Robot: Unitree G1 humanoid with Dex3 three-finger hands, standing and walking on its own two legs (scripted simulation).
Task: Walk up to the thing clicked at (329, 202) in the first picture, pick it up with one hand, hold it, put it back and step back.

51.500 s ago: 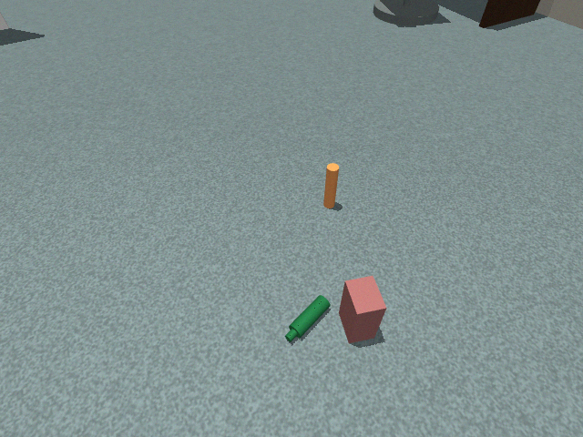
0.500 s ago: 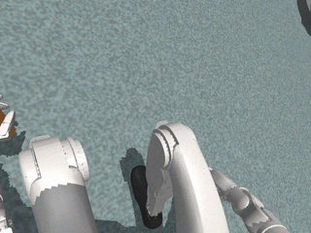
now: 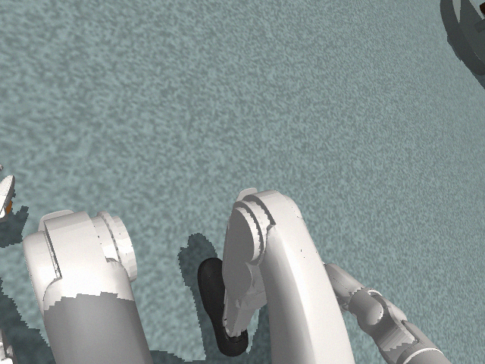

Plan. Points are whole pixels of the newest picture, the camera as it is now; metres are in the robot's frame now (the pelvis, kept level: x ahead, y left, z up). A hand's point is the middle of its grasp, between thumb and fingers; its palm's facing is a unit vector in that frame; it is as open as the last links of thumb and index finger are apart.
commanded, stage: open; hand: left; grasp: from the side
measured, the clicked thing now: out of the picture +0.38 +0.30 -0.16
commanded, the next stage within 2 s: withdraw in 0.36 s
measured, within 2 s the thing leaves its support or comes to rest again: neither
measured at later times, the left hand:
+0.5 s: hand out of the picture +0.38 +0.29 -0.16, palm faces +0.32 -0.95 +0.04, open 13.4 cm
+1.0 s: hand out of the picture +0.36 +0.37 -0.06, palm faces +0.32 -0.94 -0.13, open 16.9 cm
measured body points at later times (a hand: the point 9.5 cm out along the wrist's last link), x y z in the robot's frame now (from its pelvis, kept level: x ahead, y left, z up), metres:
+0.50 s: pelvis +0.00 +0.00 +0.00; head +0.20 +0.19 +0.35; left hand +0.36 +0.34 -0.16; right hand +0.20 -0.23 -0.04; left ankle +0.08 +0.13 -0.25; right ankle +0.13 -0.12 -0.25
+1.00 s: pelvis +0.01 +0.00 +0.03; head +0.18 +0.15 +0.41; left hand +0.33 +0.42 -0.05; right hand +0.22 -0.23 -0.04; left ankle +0.08 +0.13 -0.25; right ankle +0.13 -0.12 -0.25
